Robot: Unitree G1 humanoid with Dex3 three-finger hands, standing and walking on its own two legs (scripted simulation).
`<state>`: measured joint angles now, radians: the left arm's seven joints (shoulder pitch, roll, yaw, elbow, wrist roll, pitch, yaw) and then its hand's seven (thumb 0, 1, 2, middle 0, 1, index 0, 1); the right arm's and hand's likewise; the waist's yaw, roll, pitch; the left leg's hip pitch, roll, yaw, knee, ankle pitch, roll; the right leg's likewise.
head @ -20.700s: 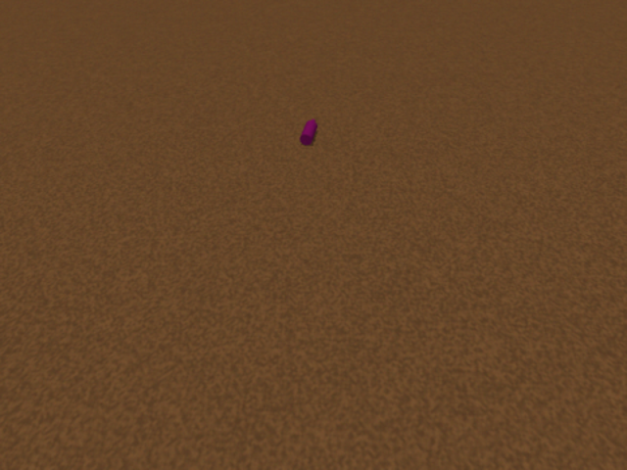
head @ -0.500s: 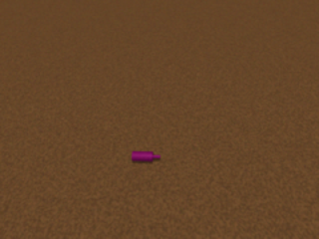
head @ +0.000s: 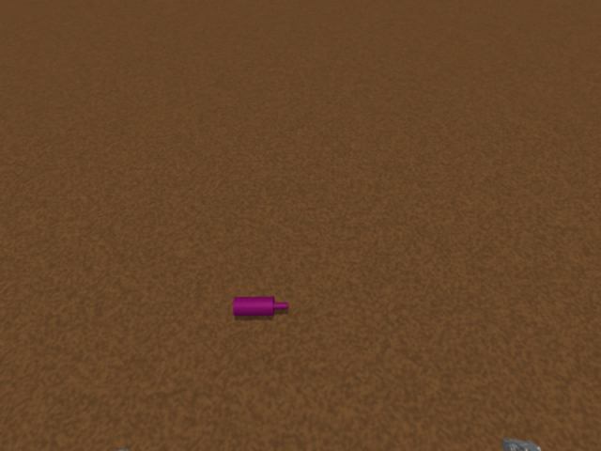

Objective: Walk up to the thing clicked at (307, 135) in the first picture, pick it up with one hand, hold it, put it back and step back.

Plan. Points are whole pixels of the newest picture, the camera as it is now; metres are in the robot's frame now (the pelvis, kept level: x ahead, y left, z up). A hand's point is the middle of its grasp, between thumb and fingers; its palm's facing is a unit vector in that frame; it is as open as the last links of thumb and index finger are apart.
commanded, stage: walk up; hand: left
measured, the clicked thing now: (261, 306) +0.74 +0.18 -0.74
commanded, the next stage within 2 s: stand in 0.12 s
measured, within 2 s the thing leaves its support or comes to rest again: neither
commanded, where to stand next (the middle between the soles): +0.36 -0.01 m, yaw -1 degrees
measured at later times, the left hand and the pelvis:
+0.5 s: hand out of the picture +0.08 +0.25 -0.15, palm faces -0.02 -0.94 -0.34, open 7.3 cm; pelvis -0.01 +0.00 +0.01, yaw +0 degrees
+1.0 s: hand out of the picture +0.04 +0.25 -0.15, palm faces -0.02 -0.94 -0.35, open 7.3 cm; pelvis -0.02 -0.01 +0.01, yaw +1 degrees
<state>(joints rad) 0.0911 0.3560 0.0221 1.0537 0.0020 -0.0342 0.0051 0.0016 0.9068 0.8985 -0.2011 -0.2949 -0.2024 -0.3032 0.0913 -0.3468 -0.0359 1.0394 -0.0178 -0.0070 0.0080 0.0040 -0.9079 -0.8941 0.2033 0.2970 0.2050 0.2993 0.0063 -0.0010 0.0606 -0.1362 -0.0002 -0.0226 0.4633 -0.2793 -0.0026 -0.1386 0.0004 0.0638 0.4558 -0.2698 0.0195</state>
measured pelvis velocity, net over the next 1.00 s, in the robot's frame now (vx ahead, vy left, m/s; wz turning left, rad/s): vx -0.02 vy -0.01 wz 0.01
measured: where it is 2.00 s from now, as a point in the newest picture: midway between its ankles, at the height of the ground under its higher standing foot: outside the picture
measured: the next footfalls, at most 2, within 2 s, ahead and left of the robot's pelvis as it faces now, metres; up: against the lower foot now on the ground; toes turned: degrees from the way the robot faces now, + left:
left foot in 1.66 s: +0.27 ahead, +0.09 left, +0.00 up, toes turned +2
